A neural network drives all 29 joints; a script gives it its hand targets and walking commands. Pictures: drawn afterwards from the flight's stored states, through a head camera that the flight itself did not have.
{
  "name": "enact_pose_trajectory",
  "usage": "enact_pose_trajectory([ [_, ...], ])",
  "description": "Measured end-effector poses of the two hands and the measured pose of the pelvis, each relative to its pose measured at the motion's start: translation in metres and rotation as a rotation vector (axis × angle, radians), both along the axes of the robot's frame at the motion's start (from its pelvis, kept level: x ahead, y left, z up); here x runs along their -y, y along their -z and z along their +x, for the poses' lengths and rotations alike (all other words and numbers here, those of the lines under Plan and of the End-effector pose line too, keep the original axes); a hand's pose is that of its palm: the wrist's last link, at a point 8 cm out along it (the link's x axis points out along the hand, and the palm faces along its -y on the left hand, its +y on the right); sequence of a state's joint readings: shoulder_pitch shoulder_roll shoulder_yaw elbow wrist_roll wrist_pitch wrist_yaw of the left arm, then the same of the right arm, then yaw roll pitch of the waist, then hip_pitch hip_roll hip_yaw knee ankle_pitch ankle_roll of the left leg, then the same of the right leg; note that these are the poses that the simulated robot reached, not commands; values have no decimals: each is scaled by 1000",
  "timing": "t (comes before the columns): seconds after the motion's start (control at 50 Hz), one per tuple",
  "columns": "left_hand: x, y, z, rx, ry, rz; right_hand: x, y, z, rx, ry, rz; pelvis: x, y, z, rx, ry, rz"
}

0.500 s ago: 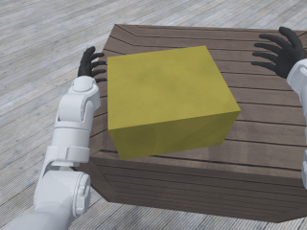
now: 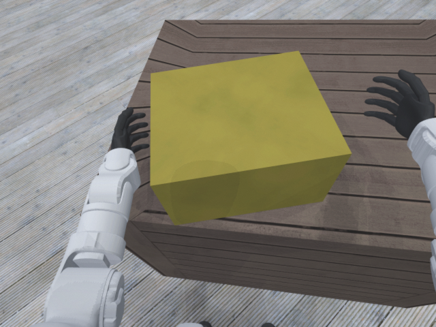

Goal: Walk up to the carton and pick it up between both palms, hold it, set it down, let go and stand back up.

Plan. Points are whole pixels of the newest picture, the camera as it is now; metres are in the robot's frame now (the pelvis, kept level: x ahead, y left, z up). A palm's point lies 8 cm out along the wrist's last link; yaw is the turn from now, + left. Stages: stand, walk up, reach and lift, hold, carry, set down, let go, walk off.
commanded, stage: reach and lift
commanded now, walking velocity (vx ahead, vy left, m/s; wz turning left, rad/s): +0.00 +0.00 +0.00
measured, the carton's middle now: (237, 137) +0.45 +0.05 +0.03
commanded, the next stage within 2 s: none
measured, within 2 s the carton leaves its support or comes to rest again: neither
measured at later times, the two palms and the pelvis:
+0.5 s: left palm (135, 146) +0.38 +0.23 +0.08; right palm (395, 114) +0.47 -0.23 +0.10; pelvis +0.00 +0.00 +0.00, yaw +0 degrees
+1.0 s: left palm (140, 147) +0.38 +0.21 +0.08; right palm (376, 114) +0.47 -0.20 +0.10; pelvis +0.00 +0.00 +0.00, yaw +0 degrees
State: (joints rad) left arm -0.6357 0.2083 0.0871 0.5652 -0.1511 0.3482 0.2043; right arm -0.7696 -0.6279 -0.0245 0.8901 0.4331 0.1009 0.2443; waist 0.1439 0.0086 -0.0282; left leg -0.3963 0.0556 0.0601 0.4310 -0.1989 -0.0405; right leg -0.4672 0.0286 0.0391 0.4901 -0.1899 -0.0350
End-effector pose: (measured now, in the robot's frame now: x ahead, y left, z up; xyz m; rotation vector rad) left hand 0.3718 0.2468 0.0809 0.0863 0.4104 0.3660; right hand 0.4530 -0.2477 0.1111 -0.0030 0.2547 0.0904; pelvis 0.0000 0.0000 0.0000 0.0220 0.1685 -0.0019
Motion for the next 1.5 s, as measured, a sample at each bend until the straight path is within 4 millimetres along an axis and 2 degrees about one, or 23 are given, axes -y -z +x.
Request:
enact_pose_trajectory([
  [0.08,-1,8,1,11,-4,-10,-2,0,9,27,-4,11,0,1,1,-30,-1,0],
  [0.24,1,6,10,48,1,-1,-5,1,20,40,-11,15,0,1,6,-68,-1,0],
  [0.42,15,4,12,79,20,-29,-12,5,19,50,-17,8,0,2,5,-69,-2,1],
  [0.78,29,-2,7,121,37,-58,-49,14,13,31,-60,-5,1,2,-1,-60,-1,1],
  [0.98,32,-4,7,128,39,-65,-51,9,16,35,-51,-9,1,2,-1,-60,-1,1],
  [1.3,35,-3,8,141,38,-72,-61,13,16,26,-60,0,1,2,-1,-60,-1,1],
  [1.5,36,-3,8,145,33,-72,-60,13,16,26,-55,-6,1,2,-2,-60,-1,1],
])
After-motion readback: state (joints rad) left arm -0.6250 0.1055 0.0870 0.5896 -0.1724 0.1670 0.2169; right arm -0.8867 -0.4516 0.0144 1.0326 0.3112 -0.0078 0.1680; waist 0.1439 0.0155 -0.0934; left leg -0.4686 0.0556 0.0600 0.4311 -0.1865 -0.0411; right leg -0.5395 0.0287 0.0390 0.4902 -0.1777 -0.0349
